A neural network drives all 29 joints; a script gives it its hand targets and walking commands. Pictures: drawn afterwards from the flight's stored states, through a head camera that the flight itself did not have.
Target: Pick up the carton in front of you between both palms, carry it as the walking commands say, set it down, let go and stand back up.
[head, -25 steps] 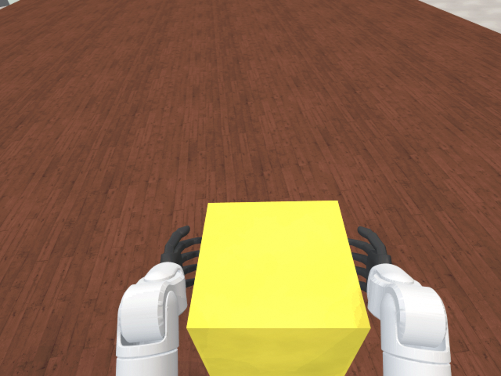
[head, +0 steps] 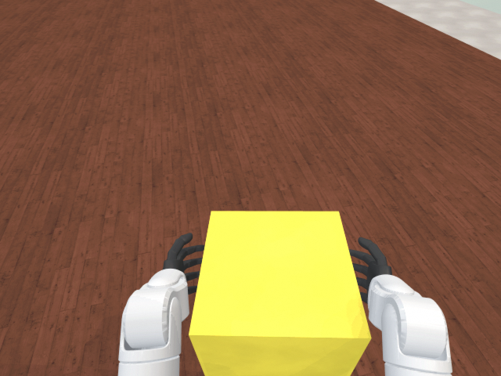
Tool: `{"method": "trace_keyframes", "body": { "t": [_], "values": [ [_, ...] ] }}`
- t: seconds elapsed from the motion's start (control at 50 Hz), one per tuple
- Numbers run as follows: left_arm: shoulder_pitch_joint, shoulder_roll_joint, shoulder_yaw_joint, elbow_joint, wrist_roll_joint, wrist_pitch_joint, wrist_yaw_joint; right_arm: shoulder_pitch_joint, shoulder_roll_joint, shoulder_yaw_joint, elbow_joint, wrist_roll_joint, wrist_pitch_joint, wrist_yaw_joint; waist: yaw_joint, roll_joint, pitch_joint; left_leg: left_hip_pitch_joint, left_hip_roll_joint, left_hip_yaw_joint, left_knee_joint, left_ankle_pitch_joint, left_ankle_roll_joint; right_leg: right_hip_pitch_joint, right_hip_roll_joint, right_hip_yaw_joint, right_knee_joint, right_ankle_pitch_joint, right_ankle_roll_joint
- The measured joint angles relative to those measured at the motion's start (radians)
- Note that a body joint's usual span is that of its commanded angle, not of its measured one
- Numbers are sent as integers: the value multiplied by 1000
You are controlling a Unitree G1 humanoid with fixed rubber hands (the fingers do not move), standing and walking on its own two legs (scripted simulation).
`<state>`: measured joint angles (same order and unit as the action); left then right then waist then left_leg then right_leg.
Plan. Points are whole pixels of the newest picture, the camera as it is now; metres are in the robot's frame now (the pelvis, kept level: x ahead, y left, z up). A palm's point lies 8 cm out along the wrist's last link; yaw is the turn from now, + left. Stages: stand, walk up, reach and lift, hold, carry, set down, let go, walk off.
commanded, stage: carry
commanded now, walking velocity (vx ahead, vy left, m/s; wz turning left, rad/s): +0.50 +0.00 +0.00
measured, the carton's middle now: (274, 306) +0.26 -0.01 -0.01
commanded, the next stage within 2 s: none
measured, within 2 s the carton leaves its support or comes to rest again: neither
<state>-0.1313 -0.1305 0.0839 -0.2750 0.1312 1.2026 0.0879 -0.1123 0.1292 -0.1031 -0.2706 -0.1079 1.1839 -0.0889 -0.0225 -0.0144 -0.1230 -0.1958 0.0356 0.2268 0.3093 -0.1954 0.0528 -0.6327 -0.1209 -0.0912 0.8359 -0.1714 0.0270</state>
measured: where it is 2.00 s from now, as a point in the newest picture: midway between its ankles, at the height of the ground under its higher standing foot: (258, 191)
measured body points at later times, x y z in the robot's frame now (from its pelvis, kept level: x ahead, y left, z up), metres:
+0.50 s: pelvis +0.32 -0.05 +0.00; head +0.32 -0.06 +0.45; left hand +0.58 +0.12 +0.08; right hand +0.61 -0.18 +0.07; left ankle +0.38 +0.12 -0.69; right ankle +0.29 -0.12 -0.75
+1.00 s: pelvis +0.64 +0.02 +0.00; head +0.66 +0.04 +0.45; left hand +0.92 +0.17 +0.06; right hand +0.92 -0.14 +0.07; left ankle +0.61 +0.09 -0.75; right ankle +0.72 -0.14 -0.69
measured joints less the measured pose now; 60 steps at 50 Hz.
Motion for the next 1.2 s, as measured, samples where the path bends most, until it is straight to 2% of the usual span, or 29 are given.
{"method": "trace_keyframes", "body": {
  "t": [0.12, 0.2, 0.24, 0.28, 0.32, 0.36, 0.42, 0.54, 0.62, 0.68, 0.7, 0.72, 0.74, 0.78, 0.8, 0.82, 0.86, 0.94, 1.04, 1.14, 1.2],
  "values": [
    [1, 0, 7, -90, -11, 12, 3, -21, 1, 14, -70, 3, 15, -2, 8, 3, -15, 165, -2, -7, -65, -85, -41, 29, 15, -45, -248, 119, -16],
    [-24, -2, 23, -97, -14, 35, 3, -54, 5, 8, -75, -5, 44, -1, 7, 17, -36, 246, 17, -21, 1, -210, -86, 126, 50, -106, -362, 106, -43],
    [-52, -6, 24, -56, -12, 29, 2, -73, -3, -8, -61, -9, 54, -1, 14, 49, -41, 196, 68, -36, 203, -283, -97, 153, 75, -136, -335, 93, -84],
    [-78, -10, 20, 4, -4, 22, 2, -84, -18, -24, -30, -6, 61, -1, 28, 55, -30, 43, 68, -113, 541, -276, -87, 161, 76, -146, -282, 27, -112],
    [-77, -11, 22, 29, -2, 28, 3, -86, -15, -31, -5, -9, 69, 0, 32, 43, -10, -108, 45, -152, 773, -247, -65, 207, 71, -145, -316, 7, -105],
    [-58, -8, 28, 24, -6, 29, 2, -81, 4, -33, 3, -18, 68, -1, 33, 37, 8, -225, 46, -156, 824, -180, -53, 264, 73, -143, -376, 4, -100],
    [-35, -4, 34, -4, -16, 19, 0, -66, 8, -12, -12, -24, 54, -1, 39, 31, 30, -345, 63, -150, 742, -87, -55, 349, 79, -135, -461, -2, -96],
    [-25, -3, 28, -74, -31, 4, 0, -53, 5, 8, -88, -17, 41, -6, 38, 27, 35, -435, 81, -125, 430, 68, -78, 514, 87, -124, -577, -49, -70],
    [-34, -4, 19, -89, -27, 10, -1, -50, 5, 1, -115, -13, 47, -7, 30, 25, 16, -407, 63, -83, 271, 148, -63, 626, 85, -121, -605, -123, -35],
    [-39, -5, 17, -79, -18, 23, -2, -53, 5, -5, -102, -12, 55, -6, 30, 15, 0, -339, 37, -38, 179, 161, -41, 698, 73, -110, -570, -213, -1],
    [-41, -5, 19, -74, -15, 27, -3, -59, 5, -8, -92, -12, 57, -5, 31, 11, -3, -299, 26, -18, 148, 147, -35, 707, 62, -106, -518, -259, 10],
    [-44, -1, 26, -65, -12, 28, -4, -66, 7, -5, -69, -13, 51, -4, 27, -6, -5, -279, 11, -3, 156, 123, -11, 690, 36, -104, -420, -313, 16],
    [-48, 0, 37, -48, -10, 26, -5, -75, 8, -2, -36, -17, 39, -2, 20, -25, -2, -284, 2, 10, 205, 90, 14, 633, 7, -86, -264, -303, 10],
    [-48, 0, 53, -16, -7, 24, -6, -85, 10, 0, 18, -21, 28, -1, 11, -22, 15, -267, 7, 16, 238, 42, 37, 470, 23, -1, 76, -289, -1],
    [-44, -4, 57, -7, -4, 24, -6, -82, 10, -1, 30, -21, 26, -1, 10, -15, 27, -243, 10, 14, 221, 40, 31, 392, 36, 22, 200, -275, -13],
    [-39, -7, 55, -3, -1, 24, -5, -74, 8, -1, 33, -19, 24, -1, 9, -11, 38, -216, 11, 14, 196, 35, 29, 322, 43, 32, 275, -248, -23],
    [-31, -4, 39, 0, 0, 19, -4, -53, 6, -2, 24, -14, 19, -1, 7, -6, 56, -159, 8, 10, 137, 29, 25, 208, 39, 31, 306, -184, -34],
    [-18, -2, 11, -24, -3, -2, -2, -24, 2, -4, -20, -3, -1, -1, 4, 1, 68, -50, 2, -4, 35, 14, 14, 62, 16, 17, 172, -86, -23],
    [-6, -1, -5, -86, -8, -8, 8, -19, 2, 3, -76, 7, -7, -3, 10, 3, 52, 92, -3, -16, -54, -35, -13, 5, 5, -13, -90, 37, -6],
    [-14, -1, 7, -132, -15, 17, 10, -41, 4, 10, -107, 3, 18, -3, 15, 6, 23, 235, -1, -23, -77, -138, -60, 51, 30, -69, -291, 136, -27],
    [-37, -4, 18, -119, -18, 34, 9, -59, 6, 2, -107, -6, 43, -3, 13, 21, 10, 281, 25, -35, 30, -257, -94, 143, 63, -119, -379, 127, -52]
  ]
}}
